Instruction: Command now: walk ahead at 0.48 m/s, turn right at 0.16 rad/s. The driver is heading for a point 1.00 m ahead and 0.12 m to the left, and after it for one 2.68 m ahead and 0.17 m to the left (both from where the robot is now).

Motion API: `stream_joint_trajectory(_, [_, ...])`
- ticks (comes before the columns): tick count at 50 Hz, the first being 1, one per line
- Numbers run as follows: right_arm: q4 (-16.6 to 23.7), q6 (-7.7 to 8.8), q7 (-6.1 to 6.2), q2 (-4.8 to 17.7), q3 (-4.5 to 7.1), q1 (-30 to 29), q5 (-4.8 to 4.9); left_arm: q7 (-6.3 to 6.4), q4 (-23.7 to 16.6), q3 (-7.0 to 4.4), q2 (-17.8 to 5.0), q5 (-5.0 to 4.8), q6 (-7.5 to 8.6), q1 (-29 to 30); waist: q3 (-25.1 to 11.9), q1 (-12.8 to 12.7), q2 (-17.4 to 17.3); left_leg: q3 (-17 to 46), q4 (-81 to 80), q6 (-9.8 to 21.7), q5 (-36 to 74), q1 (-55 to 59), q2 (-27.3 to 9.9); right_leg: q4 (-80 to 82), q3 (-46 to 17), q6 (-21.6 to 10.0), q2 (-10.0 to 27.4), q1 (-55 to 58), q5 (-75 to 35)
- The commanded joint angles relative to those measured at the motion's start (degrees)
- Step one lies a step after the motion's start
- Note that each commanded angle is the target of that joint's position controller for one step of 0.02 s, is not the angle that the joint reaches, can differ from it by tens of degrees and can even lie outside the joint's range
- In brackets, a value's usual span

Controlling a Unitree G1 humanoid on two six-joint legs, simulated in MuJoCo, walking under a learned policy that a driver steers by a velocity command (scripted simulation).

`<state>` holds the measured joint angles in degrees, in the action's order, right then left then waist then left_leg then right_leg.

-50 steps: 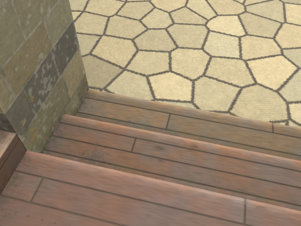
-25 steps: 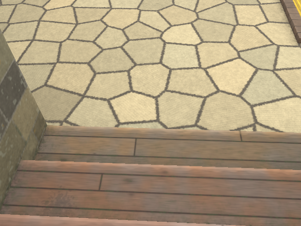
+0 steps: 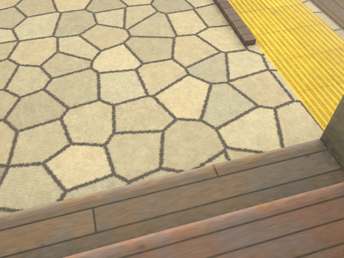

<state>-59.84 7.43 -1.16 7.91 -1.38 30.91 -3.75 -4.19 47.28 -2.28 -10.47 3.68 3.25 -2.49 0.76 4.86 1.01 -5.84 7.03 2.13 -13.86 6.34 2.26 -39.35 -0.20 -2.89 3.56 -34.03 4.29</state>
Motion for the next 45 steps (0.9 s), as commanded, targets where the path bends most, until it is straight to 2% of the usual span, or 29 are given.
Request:
stream_joint_trajectory(1, [0.68,0.35,-1.66,9.23,1.66,0.34,-0.81,-0.12,-4.32,-0.76,-3.7,0.1,-0.12,3.91,3.95,-4.04,-5.74,5.06,0.91,11.51,39.17,-5.32,-16.47,2.13,0.4,-1.42,-1.12,1.61,-2.76])
stream_joint_trajectory(4, [0.45,-0.05,-1.21,9.76,2.09,-1.11,-0.68,0.44,-5.65,-1.27,-4.79,-0.3,-0.04,6.29,3.85,-5.29,-5.63,3.68,3.52,9.74,37.21,-5.81,-16.61,3.74,1.09,-3.48,-2.26,6.59,0.32])
stream_joint_trajectory(5, [0.94,-0.16,-0.94,10.74,2.34,-2.96,-2.17,0.73,-4.77,-1.45,-4.71,-0.44,0.16,1.87,3.22,-8.18,-6.41,3.06,7.8,8.4,45.33,-7.38,-17.73,-0.67,-0.36,-4.46,-2.14,11.11,-1.95])
stream_joint_trajectory(7, [1.59,-0.33,-0.81,13.16,3.81,-3.86,-0.94,1.48,-0.73,-3.88,-10.25,-1.81,1.36,-11.11,-3.08,-12.09,-2.62,-0.99,24.35,5.02,48.88,-12.9,-12.44,4.31,2.79,-7.03,-5.41,29.04,-3.99])
stream_joint_trajectory(8, [-0.74,-0.08,-1.07,7.6,2.17,8.72,-1.73,2.08,0.52,-4.45,-13.06,-1.88,1.97,-17.95,-14.73,-8.6,5.04,-1.41,39.65,0.81,27.04,-27.81,-6.61,2.16,-8.55,-16.61,1.85,53.65,-16.76])
stream_joint_trajectory(9, [0.16,0.51,-2.68,2.57,0.03,9.64,-2.97,2.42,2.87,-3.5,-11.56,-1.19,2.08,-30.57,-24.88,-13.05,13.39,2.49,61.3,-1.36,-21.51,-40.76,2.07,13.78,-33.67,-27.31,15.8,67.6,-7.15])
stream_joint_trajectory(10, [5.65,0.4,-3.43,6.8,2.0,-9.17,-0.55,2.9,6.91,-3.57,-9.36,1.3,3.36,-36.16,-9.33,-18.97,6.32,10.29,72.23,2.08,-20.48,-54.41,1.39,20.7,-35.55,-20.97,13.2,58.56,7.61])
stream_joint_trajectory(11, [6.65,0.48,-2.32,8.48,2.73,-12.64,0.68,3.05,5.96,-4.39,-11.16,0.56,3.93,-27.18,-0.23,-14.35,3.12,11.65,72.07,3.32,-14.68,-54.48,-4.1,22.5,-29.56,-17.21,13.59,42.89,10.14])
stream_joint_trajectory(15, [7.7,-1.43,-0.06,2.34,1.47,-11.27,-1.88,3.57,5.66,0.22,2.29,-0.27,2.91,-17.36,1.81,-4.59,-0.67,11.96,59.86,3.66,-6.52,-40.2,-9.92,28.59,-18.46,-15.15,10.16,18.55,5.62])
stream_joint_trajectory(20, [11.32,-2.56,-2.5,2.94,0.56,-15.81,-3.63,4.13,8.49,1.17,1.01,1.79,4.98,-23.03,1.08,-6.92,-2.08,12.19,44.48,1.8,26.63,-46.96,-11.7,19.89,-9.71,-12.94,4.8,14.42,4.03])
stream_joint_trajectory(23, [14.24,-3.44,-1.26,4.46,0.96,-22.13,-2.28,4.02,10.44,2.62,0.47,1.64,5.47,-28.52,-0.05,-8.95,0.56,6.49,30.31,0.76,45.53,-35.45,-8.61,12.58,-5.46,-11.34,0.37,4.38,9.38])
stream_joint_trajectory(24, [14.74,-4.8,-1.38,9.93,3.69,-22.91,4.59,4.15,8.67,-0.8,-9.81,-6.58,4.57,-23.58,-2.22,-5.41,2.65,4.76,34.09,0.24,41.17,-25.26,-4.21,14.37,-10.27,-9.86,2.74,1.27,14.18])
stream_joint_trajectory(27, [16.91,-6.98,-1.75,8.52,4.22,-30.78,3.7,5.69,9.35,-0.43,-6.97,-3.51,2.18,-28.43,5.69,-9.56,1.91,6.8,32.87,-0.83,31.47,-37.06,-4.99,7.29,-13.39,-9.17,5.12,9.73,21.3])
stream_joint_trajectory(28, [17.63,-5.19,-1.46,5.09,1.01,-30.96,-5.56,5.32,13.11,3.79,3.74,2.2,4.49,-38.89,11.76,-13.66,1.27,13.91,18.56,-0.12,32.91,-51.84,-11.52,-0.22,-17.31,-10.27,7.5,22.43,25.12])
stream_joint_trajectory(30, [17.68,-4.26,-1.52,3.46,0.99,-35.47,-4.38,5.56,16.22,3.51,1.8,0.44,3.85,-45.04,10.96,-16.83,1.51,9.11,9.01,0.43,36.7,-48.14,-10.24,-1.49,-18.16,-10.87,6.6,26.01,22.78])
stream_joint_trajectory(31, [17.95,-4.52,-1.88,7.66,3.9,-37.24,6.08,7.69,11.47,-0.53,-8.05,-1.65,1.36,-32.75,8.22,-15.78,2.42,4.93,15.73,-1.37,31.5,-35.13,-5.22,-2.46,-13.05,-10.21,4.79,16.56,13.27])
stream_joint_trajectory(32, [16.51,-4.88,-2.14,6.23,3.39,-32.46,7.07,8.32,11.07,-0.61,-8.36,-1.83,0.09,-33.43,5.93,-14.53,2.54,5.86,16.37,-0.89,30.83,-26.29,-6.12,-5.88,-12.96,-9.71,5.17,13.11,10.22])
stream_joint_trajectory(33, [14.04,-5.2,-1.93,5.06,3.61,-26.64,6.51,8.52,11.87,-0.27,-6.26,-1.99,-0.6,-34.2,5.73,-11.77,0.86,4.01,13.29,-0.67,31.47,-19.71,-5.3,-11.09,-10.55,-8.61,3.34,12.12,10.7])
stream_joint_trajectory(34, [9.22,-3.43,-0.99,9.08,4.1,-13.13,-2.96,3.55,15.93,3.42,-0.3,2.73,0.88,-42.36,5.75,-5.98,-7.5,5.21,6.8,1.84,43.68,-6.91,-8.43,-20.02,-11.44,-4.36,1.78,8.18,18.47])
stream_joint_trajectory(35, [6.56,-3.1,-1.05,13.06,7.15,2.32,-3.72,0.13,14.97,1.94,-5.74,2.06,1.16,-36.77,1.39,4.95,-6.89,2.1,10.79,5.37,36.69,10.58,-7.77,-35.63,-7.13,-2.42,-2.12,-0.58,12.6])
stream_joint_trajectory(36, [5.29,-3.88,-2.65,16.75,7.11,12.05,-2.5,-2.79,18.67,2.83,1.73,0.78,1.24,-49.76,-20.95,1.92,-18.45,14.02,33.37,20.29,64.84,34.16,-20.91,-66.85,-5.43,1.39,-9.18,-8.56,40.72])
stream_joint_trajectory(37, [3.72,-4.35,-4.34,17.22,7.44,15.03,-3.5,-3.9,14.68,2.11,-2.39,-1.27,2.12,-44.84,-22.18,4.49,-12.88,26.58,32.93,25.97,61.06,35.05,-25.82,-82.12,-9.21,1.49,-11.17,-21.82,42.31])
stream_joint_trajectory(38, [3.18,-4.04,-4.22,19.63,8.28,8.71,-2.01,-3.1,7.59,2.07,-3.72,-2.1,3.59,-32.77,-11.03,3.49,-13.2,35.45,22.4,24.21,26.84,27.54,-27.61,-82.69,-8.23,0.68,-8.53,-40.03,34.86])
stream_joint_trajectory(39, [6.41,-5.54,-1.17,13.53,7.48,-2.06,4.65,4.37,4.93,-1.51,-11.19,-5.06,1.52,-17.28,-6.2,0.74,-3.44,29.43,13.34,19.61,15.55,13.42,-30.38,-71.66,-1.41,0.5,-3.48,-35.76,27.01])
stream_joint_trajectory(40, [8.49,-2.74,-3.15,8.83,3.82,-9.69,-2.36,2.63,5.01,2.67,-3.48,-0.3,2.94,-24.37,1.2,-3.79,2.1,26.12,12.35,16.95,5.9,-4.95,-24.52,-65.02,-9.4,-1.06,0.79,-28.94,11.75])
stream_joint_trajectory(41, [8.68,-2.3,-2.92,4.05,2.79,-11.84,-3.31,2.66,6.25,3.46,0.2,0.6,2.9,-24.32,5.0,-6.81,1.7,26.19,9.07,18.11,10.37,-19.8,-24.48,-52.26,-11.17,-0.92,5.75,-21.84,3.35])
stream_joint_trajectory(43, [9.68,0.07,-0.88,1.15,1.65,-14.66,-0.32,1.64,5.39,3.63,1.72,2.71,2.05,-20.58,6.77,-6.39,-0.66,14.42,4.97,14.92,6.5,-33.85,-15.25,-24.59,-5.93,-2.53,6.92,-9.22,-7.33])
stream_joint_trajectory(44, [7.48,0.89,-0.33,4.1,1.97,-10.48,0.86,1.3,5.33,3.22,1.06,2.65,1.59,-19.5,3.58,-5.18,-3.94,12.93,5.81,15.49,3.87,-32.73,-12.82,-20.58,-2.66,-1.89,5.03,-5.87,-7.96])
stream_joint_trajectory(45, [4.44,1.1,-0.35,5.1,1.91,-4.58,0.02,1.06,4.57,2.92,-0.99,3.05,1.13,-17.19,2.73,-3.64,-4.1,15.52,6.12,16.43,6.08,-29.52,-14.05,-17.88,-2.65,-0.77,5.04,-7.72,-8.48])
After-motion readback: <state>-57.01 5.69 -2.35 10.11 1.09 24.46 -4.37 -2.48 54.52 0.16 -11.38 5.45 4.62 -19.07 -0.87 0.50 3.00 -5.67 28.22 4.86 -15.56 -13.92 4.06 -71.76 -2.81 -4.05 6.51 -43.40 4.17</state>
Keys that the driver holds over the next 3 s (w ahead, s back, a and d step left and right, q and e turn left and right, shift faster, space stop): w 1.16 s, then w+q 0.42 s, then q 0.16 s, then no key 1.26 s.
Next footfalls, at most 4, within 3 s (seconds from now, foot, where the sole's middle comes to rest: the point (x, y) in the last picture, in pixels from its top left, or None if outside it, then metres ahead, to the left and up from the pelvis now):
0.14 right None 0.24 -0.13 -0.78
0.70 left None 0.52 0.11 -0.93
1.30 right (199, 203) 0.88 -0.18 -1.08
1.96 left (130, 173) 1.20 0.19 -1.22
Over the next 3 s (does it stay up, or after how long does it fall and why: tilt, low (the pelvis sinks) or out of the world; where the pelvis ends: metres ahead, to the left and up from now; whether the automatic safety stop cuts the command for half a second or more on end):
stays up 1.26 0.03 -0.45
